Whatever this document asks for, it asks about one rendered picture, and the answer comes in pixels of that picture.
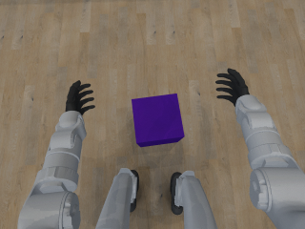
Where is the robot right forearm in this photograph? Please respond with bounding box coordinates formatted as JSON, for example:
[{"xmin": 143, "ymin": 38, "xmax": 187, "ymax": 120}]
[{"xmin": 234, "ymin": 94, "xmax": 305, "ymax": 175}]

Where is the robot right upper arm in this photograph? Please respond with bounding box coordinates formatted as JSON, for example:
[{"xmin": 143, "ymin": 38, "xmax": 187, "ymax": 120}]
[{"xmin": 249, "ymin": 167, "xmax": 305, "ymax": 229}]

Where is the robot left hand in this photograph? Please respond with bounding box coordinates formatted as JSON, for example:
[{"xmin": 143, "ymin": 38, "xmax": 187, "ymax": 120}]
[{"xmin": 65, "ymin": 80, "xmax": 95, "ymax": 115}]

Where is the robot right hand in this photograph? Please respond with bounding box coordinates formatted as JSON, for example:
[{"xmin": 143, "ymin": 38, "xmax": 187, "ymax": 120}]
[{"xmin": 215, "ymin": 68, "xmax": 250, "ymax": 106}]

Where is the robot left upper arm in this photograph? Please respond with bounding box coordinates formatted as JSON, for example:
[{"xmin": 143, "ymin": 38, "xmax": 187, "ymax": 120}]
[{"xmin": 19, "ymin": 191, "xmax": 81, "ymax": 229}]

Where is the robot right thigh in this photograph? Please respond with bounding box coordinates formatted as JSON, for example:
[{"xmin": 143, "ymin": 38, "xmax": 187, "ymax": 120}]
[{"xmin": 175, "ymin": 176, "xmax": 218, "ymax": 229}]

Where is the carton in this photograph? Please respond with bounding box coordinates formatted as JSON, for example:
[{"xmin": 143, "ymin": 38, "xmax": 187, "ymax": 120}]
[{"xmin": 132, "ymin": 94, "xmax": 185, "ymax": 147}]

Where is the robot left forearm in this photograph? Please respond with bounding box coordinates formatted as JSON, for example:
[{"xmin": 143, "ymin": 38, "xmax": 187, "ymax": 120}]
[{"xmin": 17, "ymin": 111, "xmax": 87, "ymax": 229}]

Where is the robot right foot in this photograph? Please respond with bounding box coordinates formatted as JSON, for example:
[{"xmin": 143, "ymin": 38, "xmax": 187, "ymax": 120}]
[{"xmin": 170, "ymin": 172, "xmax": 183, "ymax": 215}]

